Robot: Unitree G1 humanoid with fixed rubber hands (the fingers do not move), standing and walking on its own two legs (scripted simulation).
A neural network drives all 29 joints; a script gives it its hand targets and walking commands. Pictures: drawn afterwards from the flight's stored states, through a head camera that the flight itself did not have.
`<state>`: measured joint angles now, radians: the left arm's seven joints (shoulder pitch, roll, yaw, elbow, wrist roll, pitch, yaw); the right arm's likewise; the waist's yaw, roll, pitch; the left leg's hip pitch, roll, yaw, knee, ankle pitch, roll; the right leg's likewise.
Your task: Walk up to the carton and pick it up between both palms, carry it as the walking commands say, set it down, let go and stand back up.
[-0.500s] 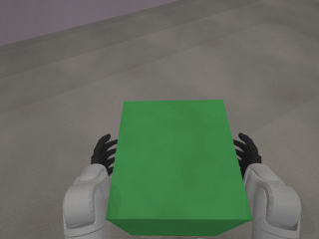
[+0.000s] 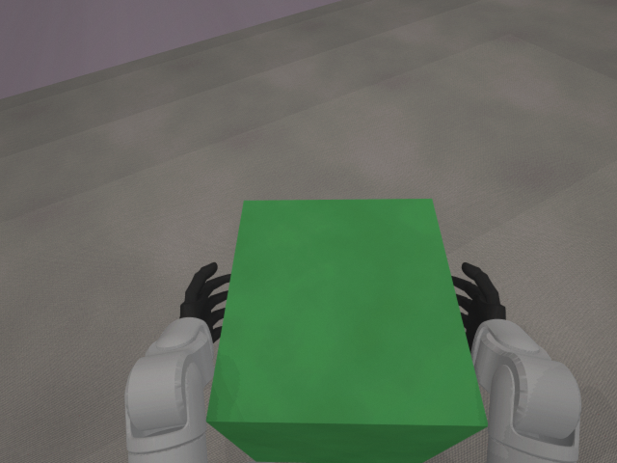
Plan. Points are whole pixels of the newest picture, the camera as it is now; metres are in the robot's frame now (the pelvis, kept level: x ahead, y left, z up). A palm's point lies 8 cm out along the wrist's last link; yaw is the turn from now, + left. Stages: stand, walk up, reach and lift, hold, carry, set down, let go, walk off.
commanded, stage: carry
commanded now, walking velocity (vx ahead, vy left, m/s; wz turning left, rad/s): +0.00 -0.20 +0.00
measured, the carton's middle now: (336, 341) +0.27 -0.01 -0.01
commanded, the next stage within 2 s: none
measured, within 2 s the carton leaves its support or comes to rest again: neither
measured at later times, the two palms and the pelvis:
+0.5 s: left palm (298, 365) +0.21 +0.03 +0.08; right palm (610, 363) +0.20 -0.29 +0.07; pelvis -0.05 -0.12 +0.00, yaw +0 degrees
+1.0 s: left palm (395, 416) +0.16 -0.06 +0.09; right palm out of the picture +0.16 -0.39 +0.08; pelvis -0.09 -0.23 +0.00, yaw +0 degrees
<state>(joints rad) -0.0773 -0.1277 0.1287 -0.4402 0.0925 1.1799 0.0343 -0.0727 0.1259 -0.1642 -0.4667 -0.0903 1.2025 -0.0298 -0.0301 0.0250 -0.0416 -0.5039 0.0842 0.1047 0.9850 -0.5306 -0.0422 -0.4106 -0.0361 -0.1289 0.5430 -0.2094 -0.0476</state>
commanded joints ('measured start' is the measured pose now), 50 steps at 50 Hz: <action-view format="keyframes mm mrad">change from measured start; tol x32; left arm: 1 -351 -787 -700 -78 -342 7 -212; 50 -363 -754 -709 3 -366 26 -224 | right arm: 1 -469 766 798 -83 406 -1 220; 50 -395 709 747 -17 324 9 213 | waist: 1 37 -194 -305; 7 -3 315 -251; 19 18 189 -273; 22 30 -294 -281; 34 23 -147 -328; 37 -4 307 -240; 50 22 -238 -302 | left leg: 1 38 -23 3 -134 4 22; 6 487 201 -200 -689 325 103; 16 359 254 -114 -565 793 125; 20 267 171 -45 -385 581 27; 23 -33 36 10 -18 -144 -25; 34 248 -13 44 -527 206 44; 37 408 440 -455 -700 474 251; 44 318 214 -78 -572 707 119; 50 69 36 25 -282 30 -49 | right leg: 1 245 -228 194 -131 282 -130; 10 -214 -46 181 509 -224 77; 20 188 -33 21 -237 -7 85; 23 262 -293 306 -194 381 -133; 33 219 -215 185 -127 265 -130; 39 -208 -40 181 495 -251 68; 47 107 16 -46 -140 -39 91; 50 251 -309 320 -203 397 -46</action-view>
